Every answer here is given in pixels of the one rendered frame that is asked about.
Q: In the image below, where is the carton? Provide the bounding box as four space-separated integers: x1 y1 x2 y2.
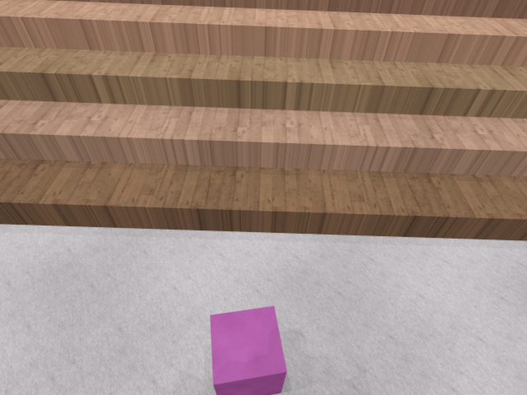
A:
210 306 287 395

